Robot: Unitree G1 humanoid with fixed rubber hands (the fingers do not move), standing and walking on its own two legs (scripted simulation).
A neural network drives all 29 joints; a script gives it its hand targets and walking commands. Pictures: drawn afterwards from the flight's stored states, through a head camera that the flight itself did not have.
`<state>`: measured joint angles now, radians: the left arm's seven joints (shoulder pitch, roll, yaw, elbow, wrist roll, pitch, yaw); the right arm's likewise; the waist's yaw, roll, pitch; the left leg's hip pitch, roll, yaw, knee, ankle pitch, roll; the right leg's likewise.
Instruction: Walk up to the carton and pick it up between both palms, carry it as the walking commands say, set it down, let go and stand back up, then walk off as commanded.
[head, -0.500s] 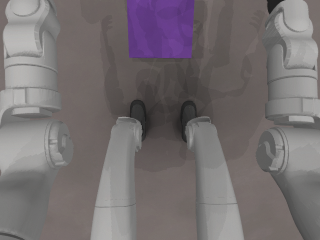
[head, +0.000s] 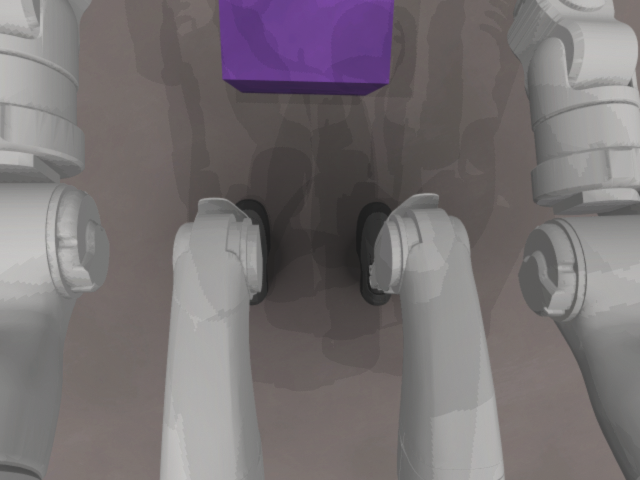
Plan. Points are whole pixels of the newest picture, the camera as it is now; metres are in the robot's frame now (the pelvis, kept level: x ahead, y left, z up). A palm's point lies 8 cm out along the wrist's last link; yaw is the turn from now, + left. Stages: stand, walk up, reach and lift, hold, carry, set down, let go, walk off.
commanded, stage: reach and lift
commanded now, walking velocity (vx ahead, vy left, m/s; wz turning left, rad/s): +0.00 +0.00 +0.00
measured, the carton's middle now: (305, 6) +0.58 +0.01 -0.40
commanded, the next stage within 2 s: none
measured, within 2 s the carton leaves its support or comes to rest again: neither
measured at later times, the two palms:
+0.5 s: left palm out of the picture +0.58 +0.20 -0.26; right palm (469, 2) +0.55 -0.18 -0.26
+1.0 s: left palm out of the picture +0.58 +0.20 -0.34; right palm (460, 8) +0.56 -0.19 -0.33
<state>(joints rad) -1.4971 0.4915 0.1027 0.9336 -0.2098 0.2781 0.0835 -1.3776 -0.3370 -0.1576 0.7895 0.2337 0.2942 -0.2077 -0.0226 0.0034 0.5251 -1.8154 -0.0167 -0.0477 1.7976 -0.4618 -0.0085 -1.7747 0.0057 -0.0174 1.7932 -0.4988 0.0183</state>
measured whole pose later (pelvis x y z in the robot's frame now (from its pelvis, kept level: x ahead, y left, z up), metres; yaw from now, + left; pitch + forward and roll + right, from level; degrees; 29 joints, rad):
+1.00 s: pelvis +0.03 +0.00 -0.15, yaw -2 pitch +32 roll -2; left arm -1.50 0.47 0.04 1.18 -0.25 0.03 0.05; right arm -1.47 -0.38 -0.01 1.12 0.31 0.06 -0.14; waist 0.00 -0.02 0.52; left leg -2.24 0.01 -0.05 2.30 -0.61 -0.02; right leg -2.21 0.04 -0.01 2.29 -0.63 0.03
